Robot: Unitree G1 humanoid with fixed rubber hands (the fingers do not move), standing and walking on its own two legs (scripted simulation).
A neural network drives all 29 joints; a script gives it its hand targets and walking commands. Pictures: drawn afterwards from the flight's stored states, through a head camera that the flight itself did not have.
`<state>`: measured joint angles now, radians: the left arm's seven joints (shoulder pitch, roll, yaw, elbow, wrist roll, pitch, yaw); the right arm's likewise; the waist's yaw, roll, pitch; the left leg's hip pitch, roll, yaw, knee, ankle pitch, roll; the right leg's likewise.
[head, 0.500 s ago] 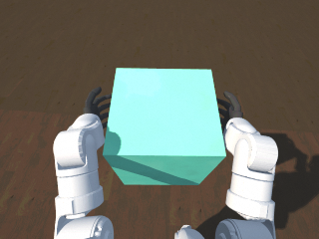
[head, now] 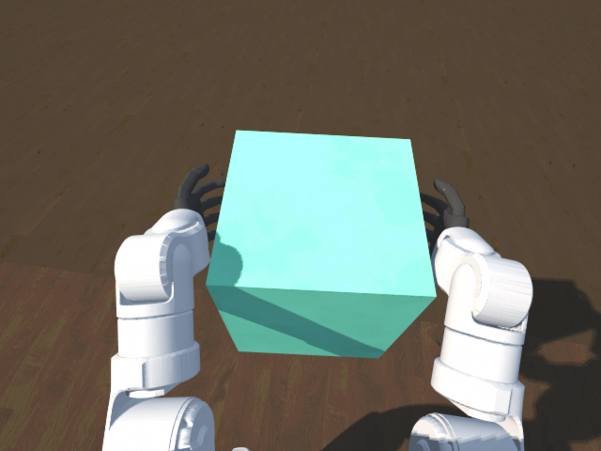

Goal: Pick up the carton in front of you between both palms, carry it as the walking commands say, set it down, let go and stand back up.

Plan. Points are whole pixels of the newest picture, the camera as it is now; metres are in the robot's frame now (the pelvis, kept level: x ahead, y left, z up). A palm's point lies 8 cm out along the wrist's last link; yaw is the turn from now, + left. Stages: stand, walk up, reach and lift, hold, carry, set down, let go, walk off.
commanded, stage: carry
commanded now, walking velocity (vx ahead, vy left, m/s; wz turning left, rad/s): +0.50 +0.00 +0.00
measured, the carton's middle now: (315, 256) +0.36 +0.01 +0.09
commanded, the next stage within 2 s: none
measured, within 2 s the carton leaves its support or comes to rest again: neither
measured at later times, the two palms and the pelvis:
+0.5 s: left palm (225, 118) +0.57 +0.16 +0.17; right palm (412, 128) +0.58 -0.14 +0.17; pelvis +0.22 +0.00 +0.03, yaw +1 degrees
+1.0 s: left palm (220, 120) +0.61 +0.18 +0.15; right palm (395, 129) +0.62 -0.12 +0.14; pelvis +0.28 +0.02 +0.03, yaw +2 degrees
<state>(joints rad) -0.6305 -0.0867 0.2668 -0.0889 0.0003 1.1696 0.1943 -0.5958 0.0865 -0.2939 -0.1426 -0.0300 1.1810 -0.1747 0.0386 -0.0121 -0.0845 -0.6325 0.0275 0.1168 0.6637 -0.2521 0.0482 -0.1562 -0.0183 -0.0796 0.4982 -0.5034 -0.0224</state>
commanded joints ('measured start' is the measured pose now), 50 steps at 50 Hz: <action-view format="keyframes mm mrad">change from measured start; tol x32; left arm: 1 -531 -672 -555 -29 -179 21 -46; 50 -578 -894 -558 119 -122 -72 -83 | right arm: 1 -527 656 559 54 169 6 6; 50 -614 879 576 161 140 -82 57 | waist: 1 -118 -40 -450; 3 -132 356 -478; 22 -17 -197 -544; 50 -37 29 -366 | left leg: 1 616 -54 43 -112 6 37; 3 899 311 -807 -332 63 252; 16 627 168 -100 -135 744 108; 19 466 119 -46 26 612 19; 22 168 -16 -99 165 -378 -56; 32 573 113 -145 -107 496 -23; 50 533 99 -140 -161 354 -11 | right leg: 1 -48 -113 -32 328 787 -44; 4 -647 62 112 936 -9 -7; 16 -319 67 -43 190 282 1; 21 346 -316 380 63 1305 -236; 29 37 -119 106 55 680 -68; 50 13 -97 84 98 588 -49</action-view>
